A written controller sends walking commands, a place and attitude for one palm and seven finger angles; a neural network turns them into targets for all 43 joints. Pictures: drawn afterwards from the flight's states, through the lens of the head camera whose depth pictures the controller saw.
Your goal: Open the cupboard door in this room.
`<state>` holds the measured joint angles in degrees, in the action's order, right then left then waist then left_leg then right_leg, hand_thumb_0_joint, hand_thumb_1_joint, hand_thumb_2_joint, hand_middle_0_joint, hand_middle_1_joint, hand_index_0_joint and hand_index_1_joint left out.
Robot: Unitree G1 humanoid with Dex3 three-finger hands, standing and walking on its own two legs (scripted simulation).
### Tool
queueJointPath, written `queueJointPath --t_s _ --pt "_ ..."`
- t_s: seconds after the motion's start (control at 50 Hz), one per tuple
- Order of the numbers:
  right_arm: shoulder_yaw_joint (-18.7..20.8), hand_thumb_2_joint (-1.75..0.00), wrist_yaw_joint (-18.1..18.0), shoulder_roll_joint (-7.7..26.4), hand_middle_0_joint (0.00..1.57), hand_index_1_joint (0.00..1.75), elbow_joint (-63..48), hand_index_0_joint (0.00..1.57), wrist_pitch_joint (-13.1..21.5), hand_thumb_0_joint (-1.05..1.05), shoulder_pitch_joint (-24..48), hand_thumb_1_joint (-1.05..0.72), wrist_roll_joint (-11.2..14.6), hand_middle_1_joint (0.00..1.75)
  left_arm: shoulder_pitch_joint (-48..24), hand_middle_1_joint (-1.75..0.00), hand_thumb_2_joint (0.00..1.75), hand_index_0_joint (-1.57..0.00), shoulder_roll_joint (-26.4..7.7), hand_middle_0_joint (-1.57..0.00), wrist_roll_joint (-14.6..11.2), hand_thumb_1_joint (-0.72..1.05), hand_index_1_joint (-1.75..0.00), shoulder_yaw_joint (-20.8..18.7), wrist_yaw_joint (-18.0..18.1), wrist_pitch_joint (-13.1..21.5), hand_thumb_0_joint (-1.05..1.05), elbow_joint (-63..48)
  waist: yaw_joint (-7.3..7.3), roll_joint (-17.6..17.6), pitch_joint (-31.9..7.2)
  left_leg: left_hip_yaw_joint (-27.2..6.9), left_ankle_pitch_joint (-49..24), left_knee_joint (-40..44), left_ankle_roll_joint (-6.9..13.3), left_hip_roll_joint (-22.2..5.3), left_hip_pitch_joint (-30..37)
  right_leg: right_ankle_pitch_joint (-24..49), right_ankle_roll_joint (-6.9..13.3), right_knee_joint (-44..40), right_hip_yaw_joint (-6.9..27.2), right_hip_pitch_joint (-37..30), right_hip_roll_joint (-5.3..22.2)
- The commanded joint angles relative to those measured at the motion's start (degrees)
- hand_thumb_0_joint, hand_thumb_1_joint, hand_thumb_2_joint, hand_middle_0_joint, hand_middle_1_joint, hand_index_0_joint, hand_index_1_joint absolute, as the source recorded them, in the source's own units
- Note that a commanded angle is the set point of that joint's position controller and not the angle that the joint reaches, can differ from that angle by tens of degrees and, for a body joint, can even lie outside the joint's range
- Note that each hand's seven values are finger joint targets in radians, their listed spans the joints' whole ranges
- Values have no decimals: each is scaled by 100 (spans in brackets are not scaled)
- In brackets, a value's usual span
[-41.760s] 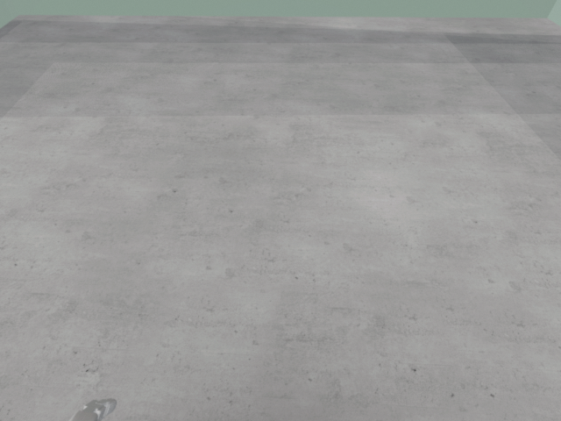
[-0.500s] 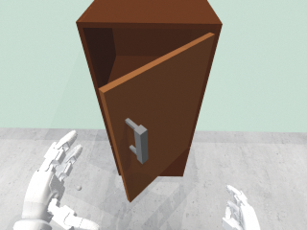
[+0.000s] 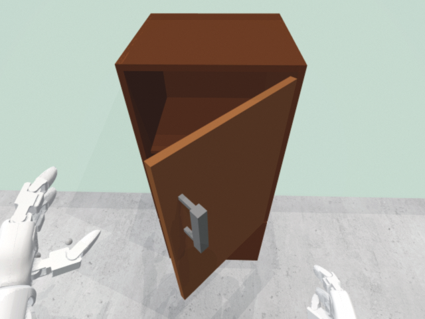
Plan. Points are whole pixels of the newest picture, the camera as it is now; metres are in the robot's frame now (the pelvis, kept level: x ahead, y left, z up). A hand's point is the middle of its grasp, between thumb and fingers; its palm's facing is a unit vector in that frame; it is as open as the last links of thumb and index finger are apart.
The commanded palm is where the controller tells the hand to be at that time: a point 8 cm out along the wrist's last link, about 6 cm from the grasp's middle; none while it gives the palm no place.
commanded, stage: draw the hand back to the body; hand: left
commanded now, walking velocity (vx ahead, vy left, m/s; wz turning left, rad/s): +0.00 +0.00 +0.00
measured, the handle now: (192, 223) +0.29 +0.08 +0.04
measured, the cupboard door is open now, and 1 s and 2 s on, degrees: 46 46 46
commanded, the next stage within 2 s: step back with the hand held close in 0.58 s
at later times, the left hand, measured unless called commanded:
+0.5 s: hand (65, 226) +0.19 +0.25 +0.15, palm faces +0.43 -0.82 -0.38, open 7.5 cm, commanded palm +0.15 +0.29 +0.17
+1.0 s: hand (53, 240) +0.17 +0.25 +0.15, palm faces +0.31 -0.81 -0.49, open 7.4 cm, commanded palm +0.12 +0.30 +0.18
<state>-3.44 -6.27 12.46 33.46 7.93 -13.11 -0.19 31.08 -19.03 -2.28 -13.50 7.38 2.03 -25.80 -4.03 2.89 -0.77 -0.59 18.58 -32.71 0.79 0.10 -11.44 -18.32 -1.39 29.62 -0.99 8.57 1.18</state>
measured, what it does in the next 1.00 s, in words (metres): stands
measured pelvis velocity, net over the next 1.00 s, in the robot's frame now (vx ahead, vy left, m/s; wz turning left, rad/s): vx -0.03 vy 0.00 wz -0.03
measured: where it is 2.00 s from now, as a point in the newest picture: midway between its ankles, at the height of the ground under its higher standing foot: outside the picture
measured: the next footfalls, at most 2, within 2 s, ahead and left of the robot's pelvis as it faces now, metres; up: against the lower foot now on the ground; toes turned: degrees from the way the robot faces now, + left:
right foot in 1.86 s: -0.28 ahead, -0.12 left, +0.00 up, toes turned +0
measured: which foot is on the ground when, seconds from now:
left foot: down 0.00-1.00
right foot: down 0.00-1.00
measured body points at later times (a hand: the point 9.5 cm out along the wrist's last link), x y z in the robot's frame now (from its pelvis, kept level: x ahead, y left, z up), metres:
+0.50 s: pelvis +0.00 -0.01 +0.01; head -0.01 -0.03 +0.46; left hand +0.17 +0.29 +0.17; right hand +0.19 -0.23 -0.07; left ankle -0.01 +0.11 -0.73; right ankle -0.02 -0.14 -0.73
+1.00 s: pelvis -0.03 +0.00 +0.01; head -0.01 -0.01 +0.46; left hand +0.15 +0.29 +0.18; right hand +0.15 -0.25 -0.07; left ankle -0.01 +0.11 -0.73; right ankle -0.02 -0.14 -0.73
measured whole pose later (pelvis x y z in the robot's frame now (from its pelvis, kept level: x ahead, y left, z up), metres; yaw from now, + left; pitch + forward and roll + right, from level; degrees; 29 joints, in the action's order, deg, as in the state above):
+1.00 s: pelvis -0.03 +0.00 +0.01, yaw -2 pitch -1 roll -1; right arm 0.8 -5.2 13.7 32.8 0.2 -8.3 0.0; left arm 32.3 -22.5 -2.8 -20.6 5.6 6.7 -26.3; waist -0.9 2.4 2.4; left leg 0.9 11.4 -25.1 0.8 -0.7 -13.2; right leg -10.0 -1.6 21.1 0.4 10.5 0.4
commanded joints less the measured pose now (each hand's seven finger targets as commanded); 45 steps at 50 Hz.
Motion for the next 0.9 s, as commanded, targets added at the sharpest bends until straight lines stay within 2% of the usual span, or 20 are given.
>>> queueJointPath --t_s 0.0,0.04,0.1,0.12,0.18,0.26,0.3,0.34,0.42,0.5,0.62,0.64,0.66,0.68,0.7,0.72,0.74,0.78,0.84,0.88 --pt "268 -90 -29 618 20 30 -827 20 275 0 796 -90 -26 30 -584 -30 76 -19 -916 -19 -4 58 -30 -812 58 400 0 -1132 6 43 -246 -24 -1825 838 5 -124 359 1462 256 -608 -164 -123 -111" --pt "279 -90 -24 625 20 30 -785 20 237 0 842 -90 -39 30 -667 -30 80 -19 -940 -19 -39 65 -30 -908 38 398 0 -1033 3 -122 -194 6 -1955 904 21 -130 432 1636 252 -690 -167 -224 -109" --pt "299 -90 3 628 20 30 -726 20 207 0 865 -90 -57 30 -932 -30 84 -19 -1122 -19 -38 76 -30 -1146 49 453 0 -1191 -24 199 -388 20 -2203 975 -7 -119 628 1770 260 -754 -142 -374 -110" --pt "300 -90 4 641 20 30 -695 20 202 0 903 -90 -54 30 -996 -30 86 -20 -1204 -20 -33 80 -30 -1226 55 445 0 -1144 -47 435 -339 32 -2225 996 -18 -111 637 1787 278 -797 -122 -412 -106" --pt "320 -90 26 634 20 30 -643 20 150 0 908 -90 -59 30 -1147 -30 90 -20 -1230 -20 -83 90 -30 -1357 49 453 0 -1020 -32 172 -292 42 -2284 1062 -14 -122 690 1884 261 -870 -139 -458 -121" --pt "366 -90 77 669 20 30 -637 20 39 0 937 -90 -46 30 -946 -30 90 -20 -841 -20 -119 90 -30 -1006 -63 382 0 -608 9 -70 -38 88 -2166 1145 25 -137 699 1846 220 -1000 -145 -393 -129" --pt "402 -90 79 677 20 30 -629 20 17 0 952 -90 -66 30 -948 -30 90 -20 -945 -20 -116 90 -30 -1094 -67 406 0 -654 -11 -186 -203 123 -2159 1140 57 -115 777 1924 207 -1036 -125 -472 -126" --pt "409 -90 81 677 20 30 -646 20 1 0 988 -90 -70 30 -961 -30 90 -20 -1039 -20 -112 90 -30 -1141 -65 430 0 -782 -39 -44 -367 122 -2196 1158 54 -101 843 1974 214 -1043 -101 -576 -119" --pt "408 -90 46 654 20 30 -623 20 21 0 1042 -90 -81 30 -1080 -30 90 -20 -1242 -20 -89 90 -30 -1286 -33 486 0 -968 -47 -41 -422 144 -2139 1151 59 -70 885 1991 223 -1123 -71 -628 -127" --pt "398 -90 30 611 20 30 -569 20 84 0 1075 -90 -73 30 -1098 -30 90 -20 -1201 -20 -82 90 -30 -1276 -15 520 0 -973 -38 234 -261 189 -2032 1160 54 -44 911 1889 213 -1212 -45 -486 -128" --pt "430 -90 39 640 20 30 -519 20 72 0 1076 -90 -64 30 -1037 -30 90 -20 -1023 -20 -101 90 -30 -1139 -69 505 0 -590 -11 -82 48 174 -1856 1252 63 -69 851 1669 204 -1334 -62 -379 -158" --pt "434 -90 47 639 20 30 -523 20 69 0 1086 -90 -55 30 -1071 -30 90 -20 -985 -20 -110 90 -30 -1095 -82 518 0 -633 11 4 58 185 -1722 1278 57 -76 883 1524 186 -1364 -46 -327 -154" --pt "443 -90 41 635 20 30 -515 20 75 0 1082 -90 -64 30 -1045 -30 90 -20 -1062 -20 -121 90 -30 -1177 -75 533 0 -568 -14 -171 63 184 -1684 1284 75 -76 868 1505 178 -1380 -47 -331 -154" --pt "441 -90 41 647 20 30 -577 20 113 0 1147 -90 -62 30 -1483 -30 90 -20 -1226 -20 -117 90 -30 -1237 -70 617 0 -1164 -25 -22 -248 166 -1716 1258 89 -55 980 1552 179 -1357 -8 -444 -141" --pt "399 -90 52 728 20 30 -769 20 -19 0 1038 -90 23 30 -1644 -30 90 -20 -1891 -20 -66 90 -30 -1923 -14 816 0 -1161 244 -254 303 44 -1451 968 184 -113 520 1811 145 -1663 427 287 99" --pt "414 -90 53 663 20 30 -687 20 -125 0 1032 -90 -2 30 -1576 -30 90 -20 -1825 -20 -20 90 -30 -1886 -32 901 0 -1004 236 -221 191 -7 -1376 883 162 -82 431 1955 185 -1625 414 183 238" --pt "453 -90 58 654 20 30 -672 20 -185 0 1093 -90 -22 30 -848 -30 90 -20 -1461 -20 -50 90 -30 -1629 -68 820 0 -574 249 -487 175 0 -1522 795 153 -89 515 2143 181 -1619 427 306 270" --pt "490 -90 87 698 20 30 -761 20 -303 0 1059 -90 -27 30 -457 -30 90 -20 -1208 -20 -36 90 -30 -1384 -106 793 0 -679 287 -331 -118 85 -1819 734 131 -116 558 2423 143 -1473 328 293 307" --pt "551 -90 75 733 20 30 -848 20 -411 0 1012 -90 -10 30 -167 -30 90 -20 -1234 -20 -51 90 -30 -1413 -86 819 0 -943 307 25 -651 92 -2484 795 106 -217 643 2727 98 -1172 196 66 258" --pt "589 -90 59 727 20 30 -912 20 -469 0 1006 -90 3 30 -48 -30 90 -20 -1371 -20 -59 90 -30 -1544 -50 836 0 -1139 302 -32 -905 93 -2738 785 103 -271 685 2848 68 -1039 158 20 211"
